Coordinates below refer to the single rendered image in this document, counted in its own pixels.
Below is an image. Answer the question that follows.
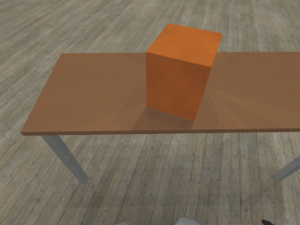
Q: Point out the carton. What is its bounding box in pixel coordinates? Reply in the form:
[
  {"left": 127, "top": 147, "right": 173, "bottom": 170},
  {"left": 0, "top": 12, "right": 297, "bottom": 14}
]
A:
[{"left": 145, "top": 23, "right": 222, "bottom": 121}]

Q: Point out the table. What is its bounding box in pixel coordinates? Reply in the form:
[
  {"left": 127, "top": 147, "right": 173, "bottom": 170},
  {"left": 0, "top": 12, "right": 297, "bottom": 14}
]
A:
[{"left": 21, "top": 52, "right": 300, "bottom": 184}]

